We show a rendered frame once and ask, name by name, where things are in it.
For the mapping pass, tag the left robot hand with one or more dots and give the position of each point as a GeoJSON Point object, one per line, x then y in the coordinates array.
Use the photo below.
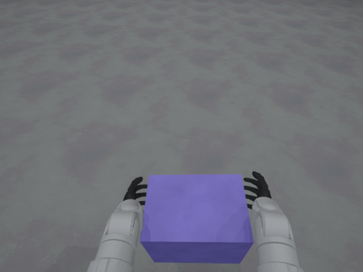
{"type": "Point", "coordinates": [131, 193]}

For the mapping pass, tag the right robot hand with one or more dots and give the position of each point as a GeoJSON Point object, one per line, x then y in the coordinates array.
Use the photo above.
{"type": "Point", "coordinates": [262, 186]}

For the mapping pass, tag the robot right forearm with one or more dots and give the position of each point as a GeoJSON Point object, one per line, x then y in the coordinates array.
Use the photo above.
{"type": "Point", "coordinates": [274, 238]}

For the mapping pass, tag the robot left forearm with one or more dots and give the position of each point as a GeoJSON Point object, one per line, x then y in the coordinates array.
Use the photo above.
{"type": "Point", "coordinates": [119, 240]}

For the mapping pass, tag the carton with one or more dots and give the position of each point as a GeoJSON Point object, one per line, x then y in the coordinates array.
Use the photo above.
{"type": "Point", "coordinates": [196, 219]}

